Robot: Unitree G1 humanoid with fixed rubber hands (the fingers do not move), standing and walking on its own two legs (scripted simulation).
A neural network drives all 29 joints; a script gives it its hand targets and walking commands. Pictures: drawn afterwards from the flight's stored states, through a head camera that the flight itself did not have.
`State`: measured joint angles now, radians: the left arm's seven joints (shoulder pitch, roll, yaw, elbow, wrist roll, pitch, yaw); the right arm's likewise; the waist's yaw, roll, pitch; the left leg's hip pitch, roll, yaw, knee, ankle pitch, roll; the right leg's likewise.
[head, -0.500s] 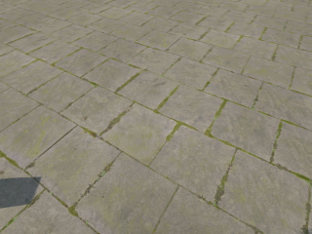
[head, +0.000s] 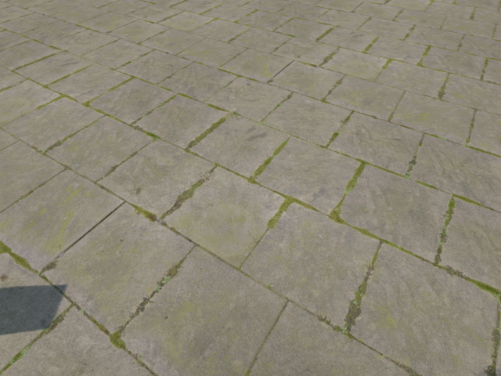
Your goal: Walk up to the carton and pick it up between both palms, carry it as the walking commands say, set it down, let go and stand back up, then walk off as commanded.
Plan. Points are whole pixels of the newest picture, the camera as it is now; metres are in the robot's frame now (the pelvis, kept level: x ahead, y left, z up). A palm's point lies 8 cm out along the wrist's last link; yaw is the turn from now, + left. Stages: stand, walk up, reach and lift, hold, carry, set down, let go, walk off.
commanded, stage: stand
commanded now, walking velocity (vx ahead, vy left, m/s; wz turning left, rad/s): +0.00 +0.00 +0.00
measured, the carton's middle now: out of the picture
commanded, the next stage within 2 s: walk off in 0.92 s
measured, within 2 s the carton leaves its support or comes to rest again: neither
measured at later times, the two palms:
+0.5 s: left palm out of the picture +0.10 +0.32 -0.10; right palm out of the picture +0.10 -0.31 -0.11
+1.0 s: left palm out of the picture +0.11 +0.32 -0.10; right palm out of the picture +0.11 -0.31 -0.10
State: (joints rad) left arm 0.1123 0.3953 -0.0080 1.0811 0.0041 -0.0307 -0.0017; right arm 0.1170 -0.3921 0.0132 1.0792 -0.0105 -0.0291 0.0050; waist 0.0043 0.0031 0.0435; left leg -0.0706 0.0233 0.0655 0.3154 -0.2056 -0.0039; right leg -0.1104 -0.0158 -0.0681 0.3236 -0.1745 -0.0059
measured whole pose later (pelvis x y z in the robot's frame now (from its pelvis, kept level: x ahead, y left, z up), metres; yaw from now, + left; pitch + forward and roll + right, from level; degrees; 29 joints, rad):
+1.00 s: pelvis +0.01 +0.00 +0.00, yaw +0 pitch -2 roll +0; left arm 0.08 0.40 0.00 1.07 0.01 -0.03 0.00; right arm 0.09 -0.40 0.00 1.08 -0.01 -0.02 0.00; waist 0.00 0.00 0.03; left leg -0.05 0.02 0.07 0.28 -0.21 0.00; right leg -0.10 -0.02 -0.06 0.30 -0.18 0.00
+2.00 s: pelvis -0.02 +0.18 -0.01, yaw -28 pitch +0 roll +2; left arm 0.19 0.26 0.07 0.88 0.02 0.05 0.02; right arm 0.21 -0.29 -0.06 0.88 -0.04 0.08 0.00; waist 0.01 0.04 0.10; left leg -0.48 0.05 0.06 1.07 -0.36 -0.08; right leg -0.20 -0.04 -0.03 0.49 -0.28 -0.02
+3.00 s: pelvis +0.15 +0.38 -0.01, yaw -63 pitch +2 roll +3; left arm 0.27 0.34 0.10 0.76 0.03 0.04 0.01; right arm 0.16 -0.29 -0.06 0.71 -0.03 0.09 0.04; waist 0.06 -0.01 0.07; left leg -0.43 0.05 0.00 0.76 -0.32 -0.11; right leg -0.30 -0.09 0.14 0.50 -0.26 0.07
